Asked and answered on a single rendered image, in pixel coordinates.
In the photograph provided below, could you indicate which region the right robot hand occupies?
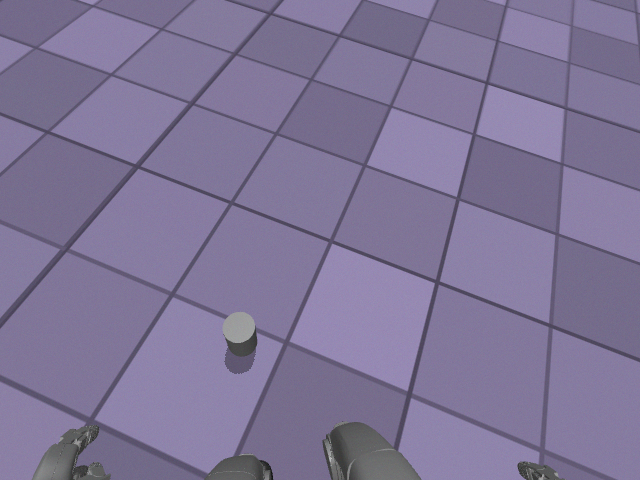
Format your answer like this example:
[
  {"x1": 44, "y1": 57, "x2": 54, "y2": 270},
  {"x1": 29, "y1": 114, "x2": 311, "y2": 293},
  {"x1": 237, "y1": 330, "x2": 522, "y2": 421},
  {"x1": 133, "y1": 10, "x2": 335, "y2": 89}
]
[{"x1": 517, "y1": 461, "x2": 566, "y2": 480}]

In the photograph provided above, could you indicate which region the can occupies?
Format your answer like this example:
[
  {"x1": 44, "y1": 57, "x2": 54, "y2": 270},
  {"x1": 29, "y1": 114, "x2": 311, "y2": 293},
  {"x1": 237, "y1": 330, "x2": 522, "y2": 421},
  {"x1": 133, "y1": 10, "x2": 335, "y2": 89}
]
[{"x1": 223, "y1": 312, "x2": 257, "y2": 357}]

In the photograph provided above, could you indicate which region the left robot hand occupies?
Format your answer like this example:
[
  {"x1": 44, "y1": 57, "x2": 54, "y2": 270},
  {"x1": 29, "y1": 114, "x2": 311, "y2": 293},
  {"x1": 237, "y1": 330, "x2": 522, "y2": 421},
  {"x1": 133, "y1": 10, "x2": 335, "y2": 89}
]
[{"x1": 32, "y1": 425, "x2": 111, "y2": 480}]

